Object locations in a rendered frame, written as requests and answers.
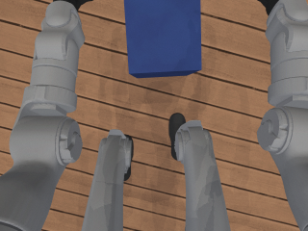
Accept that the right robot forearm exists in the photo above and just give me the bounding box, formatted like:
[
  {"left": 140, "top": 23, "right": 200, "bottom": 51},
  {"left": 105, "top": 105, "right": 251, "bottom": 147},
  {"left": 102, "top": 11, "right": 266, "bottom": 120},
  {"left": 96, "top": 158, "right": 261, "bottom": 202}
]
[{"left": 265, "top": 0, "right": 308, "bottom": 109}]

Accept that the left robot forearm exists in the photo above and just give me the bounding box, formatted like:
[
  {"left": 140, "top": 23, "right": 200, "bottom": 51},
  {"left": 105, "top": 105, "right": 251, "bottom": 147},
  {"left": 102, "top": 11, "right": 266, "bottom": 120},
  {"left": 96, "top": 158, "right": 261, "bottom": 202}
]
[{"left": 9, "top": 0, "right": 86, "bottom": 157}]

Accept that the right robot shin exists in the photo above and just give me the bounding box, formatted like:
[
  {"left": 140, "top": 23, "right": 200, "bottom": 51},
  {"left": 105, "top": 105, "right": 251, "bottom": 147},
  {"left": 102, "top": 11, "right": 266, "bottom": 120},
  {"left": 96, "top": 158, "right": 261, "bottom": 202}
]
[{"left": 174, "top": 119, "right": 214, "bottom": 152}]

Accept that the robot right hand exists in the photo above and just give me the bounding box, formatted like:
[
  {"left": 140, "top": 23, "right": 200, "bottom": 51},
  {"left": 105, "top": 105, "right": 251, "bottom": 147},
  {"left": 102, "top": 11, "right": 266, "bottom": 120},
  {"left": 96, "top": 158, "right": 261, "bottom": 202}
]
[{"left": 257, "top": 0, "right": 279, "bottom": 15}]

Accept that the carton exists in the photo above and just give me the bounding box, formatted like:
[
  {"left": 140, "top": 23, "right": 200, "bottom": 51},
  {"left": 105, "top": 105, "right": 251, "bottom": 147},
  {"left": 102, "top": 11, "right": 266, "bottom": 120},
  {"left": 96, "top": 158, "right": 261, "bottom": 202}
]
[{"left": 123, "top": 0, "right": 202, "bottom": 79}]

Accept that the robot right upper arm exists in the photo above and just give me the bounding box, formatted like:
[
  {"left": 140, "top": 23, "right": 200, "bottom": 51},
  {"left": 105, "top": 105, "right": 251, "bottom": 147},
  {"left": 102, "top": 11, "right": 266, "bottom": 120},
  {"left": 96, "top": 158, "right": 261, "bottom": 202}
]
[{"left": 257, "top": 106, "right": 308, "bottom": 231}]

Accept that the left robot foot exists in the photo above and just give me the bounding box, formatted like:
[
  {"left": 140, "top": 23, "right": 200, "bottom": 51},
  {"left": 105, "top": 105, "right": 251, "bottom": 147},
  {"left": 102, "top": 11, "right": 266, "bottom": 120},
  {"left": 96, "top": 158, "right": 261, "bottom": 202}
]
[{"left": 123, "top": 134, "right": 134, "bottom": 181}]

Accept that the robot left upper arm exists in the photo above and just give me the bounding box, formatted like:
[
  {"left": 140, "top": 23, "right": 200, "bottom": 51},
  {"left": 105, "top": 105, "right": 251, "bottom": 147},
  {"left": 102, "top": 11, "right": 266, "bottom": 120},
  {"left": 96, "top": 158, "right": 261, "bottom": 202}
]
[{"left": 0, "top": 115, "right": 83, "bottom": 231}]

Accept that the robot left hand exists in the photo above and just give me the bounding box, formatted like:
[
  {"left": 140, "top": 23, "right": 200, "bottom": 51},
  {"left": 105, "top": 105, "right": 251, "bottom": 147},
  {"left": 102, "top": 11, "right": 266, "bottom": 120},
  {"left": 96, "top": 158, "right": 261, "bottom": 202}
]
[{"left": 53, "top": 0, "right": 93, "bottom": 12}]

